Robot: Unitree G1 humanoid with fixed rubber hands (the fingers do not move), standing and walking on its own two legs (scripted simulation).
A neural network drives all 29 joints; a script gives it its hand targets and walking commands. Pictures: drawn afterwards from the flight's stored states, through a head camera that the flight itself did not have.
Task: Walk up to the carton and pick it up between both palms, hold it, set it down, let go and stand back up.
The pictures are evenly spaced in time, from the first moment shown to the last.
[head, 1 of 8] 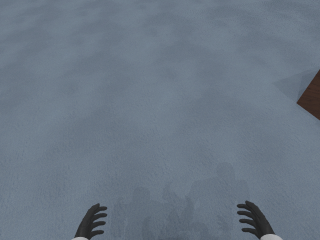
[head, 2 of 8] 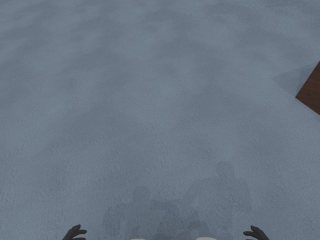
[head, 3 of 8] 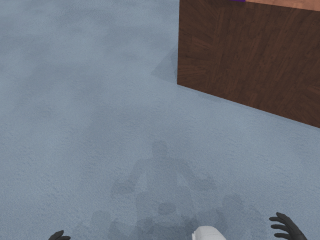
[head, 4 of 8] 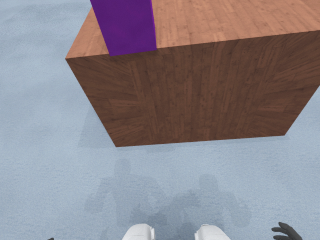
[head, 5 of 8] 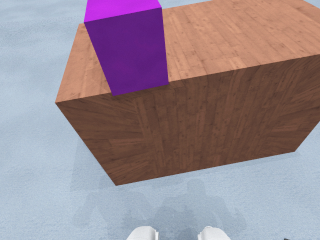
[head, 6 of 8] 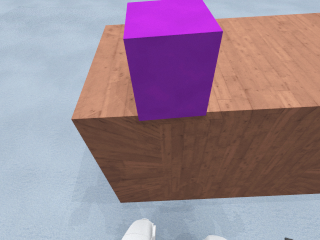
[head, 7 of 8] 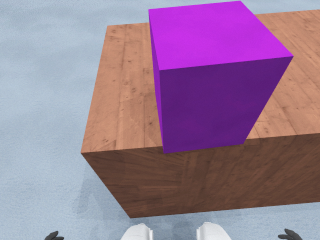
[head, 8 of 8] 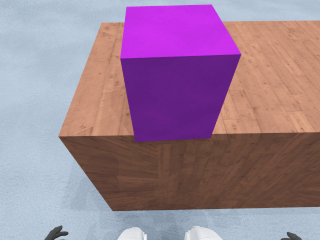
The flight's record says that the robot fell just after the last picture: no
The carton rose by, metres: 0.00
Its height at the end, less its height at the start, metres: +0.00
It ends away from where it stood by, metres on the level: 0.00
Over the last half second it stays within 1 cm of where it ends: yes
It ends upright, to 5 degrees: yes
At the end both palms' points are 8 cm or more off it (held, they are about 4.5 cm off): yes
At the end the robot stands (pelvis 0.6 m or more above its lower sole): yes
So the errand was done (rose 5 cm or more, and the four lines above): no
